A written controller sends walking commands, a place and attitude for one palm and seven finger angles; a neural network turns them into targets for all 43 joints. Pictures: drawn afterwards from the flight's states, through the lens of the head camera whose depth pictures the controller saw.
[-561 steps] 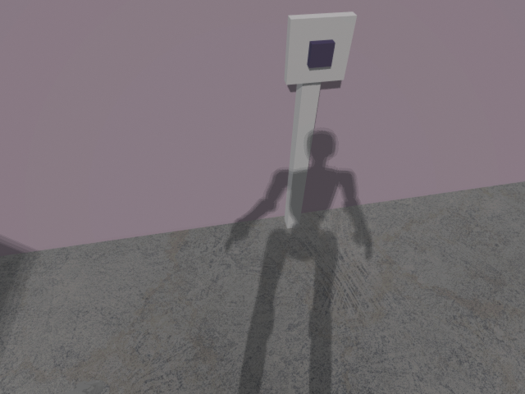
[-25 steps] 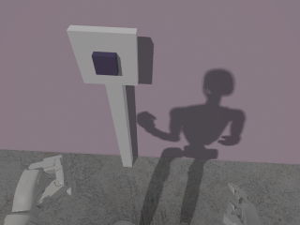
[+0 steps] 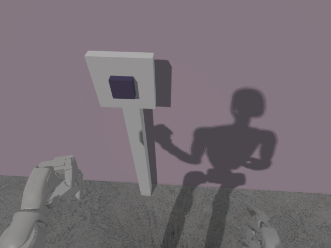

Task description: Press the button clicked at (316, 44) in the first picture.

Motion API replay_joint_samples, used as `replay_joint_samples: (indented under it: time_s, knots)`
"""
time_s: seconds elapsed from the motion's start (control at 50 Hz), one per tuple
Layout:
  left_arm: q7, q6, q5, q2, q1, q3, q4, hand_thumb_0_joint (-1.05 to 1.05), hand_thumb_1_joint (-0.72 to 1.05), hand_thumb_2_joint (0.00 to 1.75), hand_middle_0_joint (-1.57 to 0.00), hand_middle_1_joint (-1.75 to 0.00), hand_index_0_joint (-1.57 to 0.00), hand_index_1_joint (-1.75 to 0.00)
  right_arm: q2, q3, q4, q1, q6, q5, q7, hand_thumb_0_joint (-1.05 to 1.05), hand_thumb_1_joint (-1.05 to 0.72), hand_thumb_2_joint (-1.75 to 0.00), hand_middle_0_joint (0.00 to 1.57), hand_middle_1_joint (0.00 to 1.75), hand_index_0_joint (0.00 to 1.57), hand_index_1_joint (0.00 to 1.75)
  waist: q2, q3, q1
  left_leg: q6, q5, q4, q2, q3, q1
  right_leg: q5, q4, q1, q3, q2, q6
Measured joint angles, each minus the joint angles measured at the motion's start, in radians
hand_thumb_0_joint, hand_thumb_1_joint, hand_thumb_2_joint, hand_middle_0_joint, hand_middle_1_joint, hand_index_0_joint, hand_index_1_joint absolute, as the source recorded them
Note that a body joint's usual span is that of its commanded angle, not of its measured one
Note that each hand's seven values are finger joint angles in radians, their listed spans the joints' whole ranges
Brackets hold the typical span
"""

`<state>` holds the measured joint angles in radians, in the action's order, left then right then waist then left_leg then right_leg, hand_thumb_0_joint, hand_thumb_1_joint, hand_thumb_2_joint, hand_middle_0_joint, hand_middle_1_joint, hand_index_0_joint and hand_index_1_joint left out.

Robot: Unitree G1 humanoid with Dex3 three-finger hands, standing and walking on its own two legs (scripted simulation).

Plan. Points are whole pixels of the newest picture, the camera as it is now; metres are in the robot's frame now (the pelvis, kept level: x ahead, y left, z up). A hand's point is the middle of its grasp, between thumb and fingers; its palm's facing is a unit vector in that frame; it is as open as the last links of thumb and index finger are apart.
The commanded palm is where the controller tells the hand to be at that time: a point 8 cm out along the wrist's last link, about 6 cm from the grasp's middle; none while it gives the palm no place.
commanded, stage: raise the hand and make a fist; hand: left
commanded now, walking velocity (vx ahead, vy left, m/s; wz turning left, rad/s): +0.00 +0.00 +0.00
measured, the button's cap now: (123, 87) +0.51 +0.17 +0.12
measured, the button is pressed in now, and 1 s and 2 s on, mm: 0 0 0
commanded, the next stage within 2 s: aim a knuckle at the button in 0.52 s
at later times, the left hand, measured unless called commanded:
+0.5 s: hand (80, 177) +0.23 +0.20 +0.11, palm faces +0.06 -1.00 -0.04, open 3.1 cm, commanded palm +0.20 +0.25 +0.12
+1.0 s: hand (100, 155) +0.29 +0.17 +0.11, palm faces +0.02 -1.00 -0.02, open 3.1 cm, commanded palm +0.26 +0.23 +0.11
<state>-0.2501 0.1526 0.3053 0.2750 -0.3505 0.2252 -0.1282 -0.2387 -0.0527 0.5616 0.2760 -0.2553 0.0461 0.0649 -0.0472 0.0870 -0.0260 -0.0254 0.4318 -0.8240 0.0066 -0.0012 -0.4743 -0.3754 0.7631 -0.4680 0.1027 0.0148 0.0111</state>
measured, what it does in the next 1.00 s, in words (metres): stands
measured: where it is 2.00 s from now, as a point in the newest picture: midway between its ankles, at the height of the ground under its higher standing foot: outside the picture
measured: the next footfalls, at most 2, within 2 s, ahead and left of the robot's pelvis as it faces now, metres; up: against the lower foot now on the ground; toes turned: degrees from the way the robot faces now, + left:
none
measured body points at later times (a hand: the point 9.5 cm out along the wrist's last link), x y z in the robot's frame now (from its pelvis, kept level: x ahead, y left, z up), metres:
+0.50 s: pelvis +0.00 -0.01 +0.01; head +0.00 -0.02 +0.46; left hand +0.22 +0.25 +0.12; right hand +0.18 -0.24 -0.06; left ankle -0.01 +0.10 -0.71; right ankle +0.01 -0.11 -0.71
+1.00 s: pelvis -0.01 -0.01 +0.01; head +0.00 -0.02 +0.46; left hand +0.28 +0.23 +0.11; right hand +0.16 -0.25 -0.07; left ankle -0.01 +0.10 -0.71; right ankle +0.01 -0.11 -0.71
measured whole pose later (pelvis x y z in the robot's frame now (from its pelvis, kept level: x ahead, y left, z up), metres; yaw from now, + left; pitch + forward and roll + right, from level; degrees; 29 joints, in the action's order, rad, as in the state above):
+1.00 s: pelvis -0.01 -0.01 +0.01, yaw -1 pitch +3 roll +0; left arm -0.20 0.13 0.26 0.24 -0.03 0.19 0.14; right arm -0.24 -0.04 0.62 0.25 -0.23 0.04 0.07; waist -0.03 0.05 -0.01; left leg -0.01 0.36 -0.70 0.01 -0.02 -0.39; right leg -0.32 0.68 -0.41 0.08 0.01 0.02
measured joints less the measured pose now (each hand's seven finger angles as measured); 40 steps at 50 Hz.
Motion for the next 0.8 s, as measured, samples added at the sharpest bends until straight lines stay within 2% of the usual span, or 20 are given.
replay_joint_samples:
  time_s: [0.3, 0.44, 0.66, 0.8]
  knots:
    - [-0.017, -0.068, 0.008, -0.004, 0.066, 0.017, 0.037, 0.02, 0.9, 0.9, -1.3, -1.5, -1.3, -1.5, -0.015, 0.01, 0.018, -0.007, -0.001, 0.003, 0.005, 0.01, -0.91, -0.9, 0.2, 0.3, 0.2, 0.3, 0.001, -0.008, -0.004, 0.008, -0.039, 0.1, 0.001, -0.008, 0.095, 0.031, -0.081, 0.084, -0.008, -0.005, 0.006]
    - [-0.001, -0.046, -0.006, -0.015, 0.056, 0.008, 0.036, 0.02, 0.9, 0.9, -1.3, -1.5, -1.3, -1.5, -0.013, 0.011, 0.02, -0.012, 0.001, 0.0, 0.003, 0.01, -0.91, -0.9, 0.2, 0.3, 0.2, 0.3, 0.004, -0.02, -0.007, 0.012, -0.046, 0.109, 0.003, -0.006, 0.106, 0.037, -0.089, 0.094, -0.006, -0.008, 0.011]
    - [-0.008, -0.031, -0.002, -0.014, 0.062, 0.007, 0.054, 0.02, 0.89, 0.9, -1.3, -1.5, -1.3, -1.5, -0.008, 0.008, 0.036, -0.013, -0.002, 0.002, 0.007, 0.01, -0.91, -0.9, 0.2, 0.3, 0.2, 0.3, 0.0, -0.027, -0.006, 0.014, -0.055, 0.114, 0.004, -0.003, 0.108, 0.044, -0.094, 0.098, -0.003, -0.009, 0.014]
    - [0.018, -0.024, -0.023, -0.03, 0.173, -0.031, 0.129, 0.02, 0.89, 0.9, -1.31, -1.5, -1.31, -1.5, -0.012, 0.006, 0.055, -0.025, -0.007, 0.004, 0.017, 0.01, -0.91, -0.9, 0.2, 0.3, 0.2, 0.3, -0.001, -0.044, -0.005, 0.013, -0.061, 0.104, -0.003, 0.004, 0.092, 0.045, -0.082, 0.084, 0.003, -0.001, 0.013]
